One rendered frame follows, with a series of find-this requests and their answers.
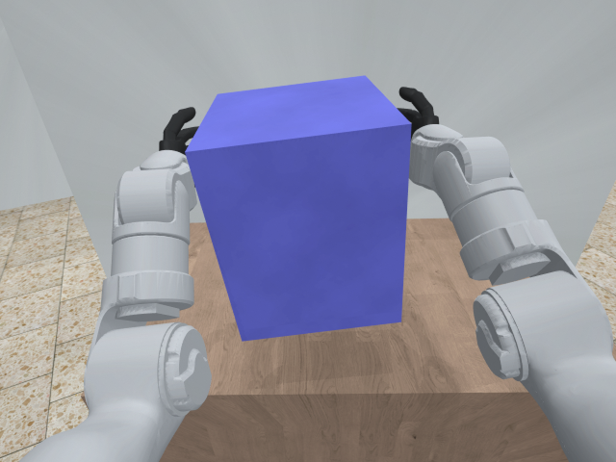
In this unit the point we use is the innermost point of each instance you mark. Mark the robot right upper arm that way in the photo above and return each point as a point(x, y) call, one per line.
point(549, 333)

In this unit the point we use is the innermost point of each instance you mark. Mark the carton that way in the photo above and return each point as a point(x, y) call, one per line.
point(304, 190)

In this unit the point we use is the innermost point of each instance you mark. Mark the left robot hand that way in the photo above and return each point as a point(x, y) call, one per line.
point(175, 138)

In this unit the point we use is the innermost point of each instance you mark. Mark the robot right forearm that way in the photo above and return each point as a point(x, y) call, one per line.
point(502, 239)

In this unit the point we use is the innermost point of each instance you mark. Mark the right robot hand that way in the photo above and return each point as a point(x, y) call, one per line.
point(425, 114)

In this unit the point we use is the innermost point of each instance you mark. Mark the robot left forearm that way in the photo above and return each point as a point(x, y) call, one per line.
point(150, 278)

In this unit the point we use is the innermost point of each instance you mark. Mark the robot left upper arm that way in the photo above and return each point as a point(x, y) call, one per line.
point(141, 382)

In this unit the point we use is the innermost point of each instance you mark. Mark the pedestal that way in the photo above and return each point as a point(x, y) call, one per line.
point(418, 390)

